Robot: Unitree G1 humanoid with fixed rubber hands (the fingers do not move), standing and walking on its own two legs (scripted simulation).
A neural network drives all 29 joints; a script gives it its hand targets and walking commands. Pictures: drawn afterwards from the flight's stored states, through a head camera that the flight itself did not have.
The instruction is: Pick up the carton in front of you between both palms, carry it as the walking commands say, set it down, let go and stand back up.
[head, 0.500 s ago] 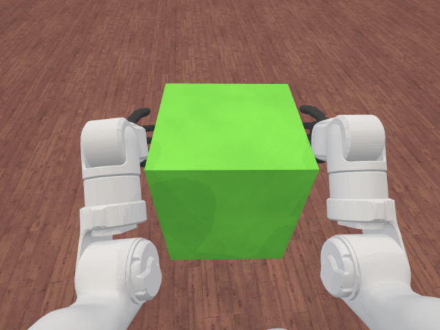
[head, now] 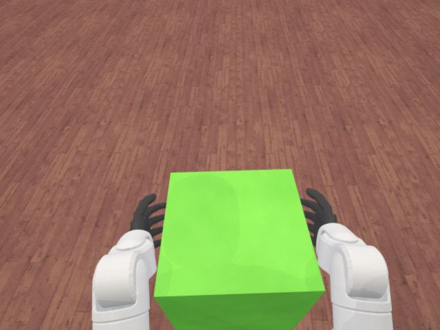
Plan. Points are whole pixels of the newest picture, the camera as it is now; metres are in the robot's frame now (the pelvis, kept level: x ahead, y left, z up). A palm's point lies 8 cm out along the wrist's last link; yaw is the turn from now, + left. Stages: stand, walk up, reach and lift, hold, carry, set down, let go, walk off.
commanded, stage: carry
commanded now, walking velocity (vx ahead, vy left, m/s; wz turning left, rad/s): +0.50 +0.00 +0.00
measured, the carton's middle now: (233, 257) +0.26 +0.00 -0.01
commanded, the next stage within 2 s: none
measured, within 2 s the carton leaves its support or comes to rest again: neither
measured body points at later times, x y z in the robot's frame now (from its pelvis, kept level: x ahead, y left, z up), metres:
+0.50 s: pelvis +0.31 +0.03 +0.00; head +0.29 +0.04 +0.45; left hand +0.59 +0.16 +0.08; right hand +0.57 -0.14 +0.09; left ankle +0.25 +0.12 -0.75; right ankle +0.41 -0.12 -0.71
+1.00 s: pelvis +0.63 -0.01 +0.00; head +0.62 -0.03 +0.45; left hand +0.90 +0.13 +0.08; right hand +0.90 -0.17 +0.08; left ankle +0.76 +0.12 -0.71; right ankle +0.53 -0.10 -0.75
